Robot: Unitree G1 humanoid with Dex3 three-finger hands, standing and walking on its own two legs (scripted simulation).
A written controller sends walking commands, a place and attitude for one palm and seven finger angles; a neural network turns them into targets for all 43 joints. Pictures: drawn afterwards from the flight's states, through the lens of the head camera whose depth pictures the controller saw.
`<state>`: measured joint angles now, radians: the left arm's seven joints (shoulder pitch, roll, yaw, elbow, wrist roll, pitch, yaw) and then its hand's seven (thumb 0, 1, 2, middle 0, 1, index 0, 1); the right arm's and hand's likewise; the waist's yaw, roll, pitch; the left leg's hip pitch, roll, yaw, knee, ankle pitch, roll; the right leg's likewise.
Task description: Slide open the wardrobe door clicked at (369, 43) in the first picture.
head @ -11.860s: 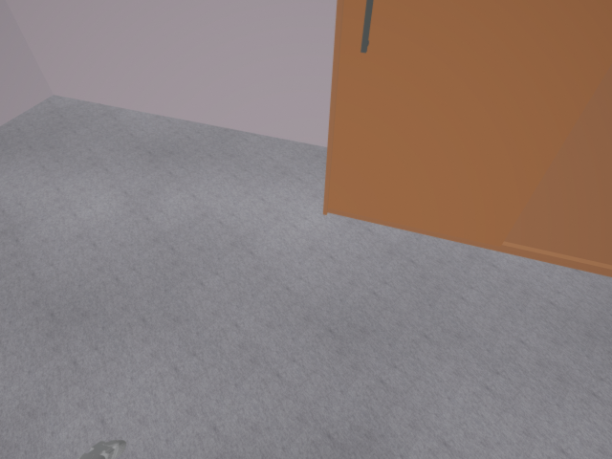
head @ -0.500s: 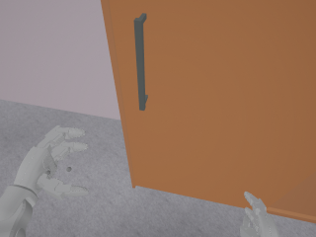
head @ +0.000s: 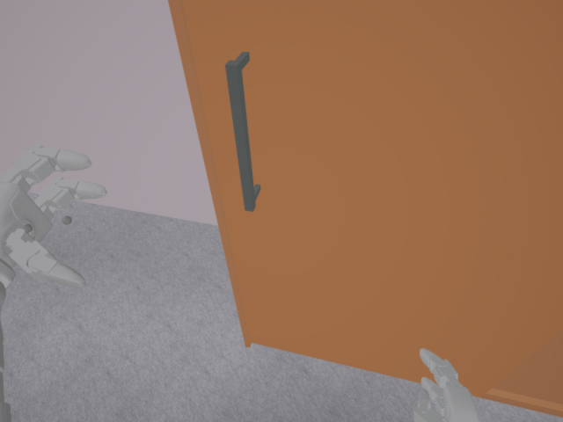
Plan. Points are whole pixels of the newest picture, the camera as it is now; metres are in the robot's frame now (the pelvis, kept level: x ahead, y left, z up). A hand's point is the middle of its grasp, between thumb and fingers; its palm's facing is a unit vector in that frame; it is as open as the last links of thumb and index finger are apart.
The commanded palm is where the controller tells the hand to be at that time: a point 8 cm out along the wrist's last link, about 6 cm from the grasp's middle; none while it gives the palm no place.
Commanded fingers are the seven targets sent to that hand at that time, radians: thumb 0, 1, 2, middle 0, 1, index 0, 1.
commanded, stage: raise the hand with hooked fingers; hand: left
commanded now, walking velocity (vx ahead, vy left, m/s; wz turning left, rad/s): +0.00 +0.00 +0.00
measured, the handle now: (247, 141) +0.50 +0.12 +0.16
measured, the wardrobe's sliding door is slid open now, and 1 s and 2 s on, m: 0.00 0.00 0.00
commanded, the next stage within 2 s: move the hooked fingers beside the handle in 0.50 s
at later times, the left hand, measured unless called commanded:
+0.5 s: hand (80, 226) +0.28 +0.28 +0.18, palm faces -0.04 -0.99 -0.11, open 14.0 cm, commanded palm +0.24 +0.32 +0.19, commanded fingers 0.00 -0.50 0.30 -0.30 -1.20 -0.30 -1.20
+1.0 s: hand (122, 196) +0.33 +0.25 +0.19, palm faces -0.10 -0.99 -0.07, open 14.0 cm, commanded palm +0.30 +0.30 +0.19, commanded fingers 0.00 -0.50 0.30 -0.30 -1.20 -0.30 -1.20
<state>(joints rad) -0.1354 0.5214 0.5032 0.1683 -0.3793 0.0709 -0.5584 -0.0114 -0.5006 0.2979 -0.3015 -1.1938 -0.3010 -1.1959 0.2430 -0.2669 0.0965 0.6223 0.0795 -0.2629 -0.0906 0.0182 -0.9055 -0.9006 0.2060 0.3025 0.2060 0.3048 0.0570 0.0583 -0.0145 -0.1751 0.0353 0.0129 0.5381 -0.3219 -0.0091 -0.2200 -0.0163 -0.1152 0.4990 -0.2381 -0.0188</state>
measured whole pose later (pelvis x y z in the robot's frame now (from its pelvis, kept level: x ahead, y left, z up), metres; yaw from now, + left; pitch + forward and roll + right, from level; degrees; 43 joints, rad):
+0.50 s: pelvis +0.00 +0.01 +0.00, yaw -1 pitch -3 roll +0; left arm -0.14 0.51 0.47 0.17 -0.34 0.14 -0.55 -0.01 -0.50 0.30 -0.30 -1.20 -0.30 -1.20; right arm 0.24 -0.28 0.08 0.59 0.09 -0.24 -0.09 0.02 -0.91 -0.90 0.20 0.30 0.20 0.30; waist 0.05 0.06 0.00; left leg -0.16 0.02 0.03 0.51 -0.30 0.00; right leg -0.22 -0.03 -0.09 0.49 -0.22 -0.01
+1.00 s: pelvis +0.00 +0.01 +0.00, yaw -1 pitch -1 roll +0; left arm -0.28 0.46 0.39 0.25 -0.31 0.11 -0.49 -0.01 -0.51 0.30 -0.30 -1.20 -0.30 -1.20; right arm 0.24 -0.26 0.09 0.60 0.08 -0.22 -0.09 0.02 -0.91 -0.90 0.20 0.30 0.20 0.30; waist 0.02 0.04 -0.01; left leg -0.16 0.01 0.05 0.49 -0.30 0.01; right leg -0.23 -0.04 -0.08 0.48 -0.22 0.00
